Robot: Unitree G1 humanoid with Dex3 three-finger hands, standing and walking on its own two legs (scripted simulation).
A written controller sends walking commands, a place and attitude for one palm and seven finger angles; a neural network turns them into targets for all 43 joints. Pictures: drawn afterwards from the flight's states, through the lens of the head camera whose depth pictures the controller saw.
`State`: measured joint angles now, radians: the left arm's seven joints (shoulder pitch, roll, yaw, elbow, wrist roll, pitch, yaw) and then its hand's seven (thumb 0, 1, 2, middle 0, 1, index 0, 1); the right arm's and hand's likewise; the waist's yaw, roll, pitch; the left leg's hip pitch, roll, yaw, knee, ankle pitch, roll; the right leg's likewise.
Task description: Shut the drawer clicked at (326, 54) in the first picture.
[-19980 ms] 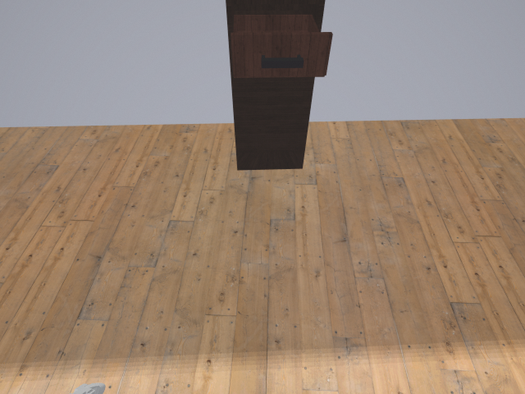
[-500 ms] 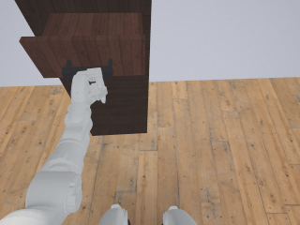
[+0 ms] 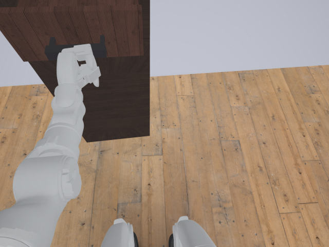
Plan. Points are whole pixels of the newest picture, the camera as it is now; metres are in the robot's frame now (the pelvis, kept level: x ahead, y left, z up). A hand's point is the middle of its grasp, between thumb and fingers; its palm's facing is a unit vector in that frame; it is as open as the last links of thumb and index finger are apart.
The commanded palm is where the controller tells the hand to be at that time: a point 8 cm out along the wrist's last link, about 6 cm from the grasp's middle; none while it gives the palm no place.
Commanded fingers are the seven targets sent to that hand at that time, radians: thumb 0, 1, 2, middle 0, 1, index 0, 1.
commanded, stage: push the drawer shut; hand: left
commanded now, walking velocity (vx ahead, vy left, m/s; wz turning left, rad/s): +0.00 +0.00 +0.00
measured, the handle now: (77, 45) +0.60 +0.16 +0.09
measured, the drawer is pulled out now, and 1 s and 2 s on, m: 0.06 0.00 0.00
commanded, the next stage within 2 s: pull the fist back off the drawer in 0.88 s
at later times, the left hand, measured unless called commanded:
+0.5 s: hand (97, 51) +0.58 +0.11 +0.08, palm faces +0.03 -1.00 -0.03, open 3.2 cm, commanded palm +0.57 +0.15 +0.09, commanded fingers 0.00 0.90 0.90 -1.40 -1.60 -1.40 -1.60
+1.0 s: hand (93, 48) +0.59 +0.12 +0.09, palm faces +0.03 -1.00 -0.04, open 3.4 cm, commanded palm +0.62 +0.14 +0.09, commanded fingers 0.00 0.90 0.90 -1.40 -1.60 -1.40 -1.60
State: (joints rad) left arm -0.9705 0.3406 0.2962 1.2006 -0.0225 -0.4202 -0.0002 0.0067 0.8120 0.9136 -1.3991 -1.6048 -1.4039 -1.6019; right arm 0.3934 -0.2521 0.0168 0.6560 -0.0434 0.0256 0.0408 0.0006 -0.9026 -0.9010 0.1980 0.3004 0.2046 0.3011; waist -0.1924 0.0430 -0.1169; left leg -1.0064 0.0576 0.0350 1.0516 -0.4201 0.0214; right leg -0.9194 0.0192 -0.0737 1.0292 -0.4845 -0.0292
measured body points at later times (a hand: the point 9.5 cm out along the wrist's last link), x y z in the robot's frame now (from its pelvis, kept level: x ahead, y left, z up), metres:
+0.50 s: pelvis +0.00 +0.00 -0.01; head +0.16 +0.02 +0.41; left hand +0.57 +0.16 +0.09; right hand -0.05 -0.25 -0.11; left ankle +0.04 +0.11 -0.66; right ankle +0.00 -0.11 -0.66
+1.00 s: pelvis -0.02 +0.01 -0.02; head +0.15 +0.04 +0.40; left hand +0.58 +0.17 +0.09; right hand -0.08 -0.24 -0.11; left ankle +0.04 +0.11 -0.66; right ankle +0.00 -0.11 -0.66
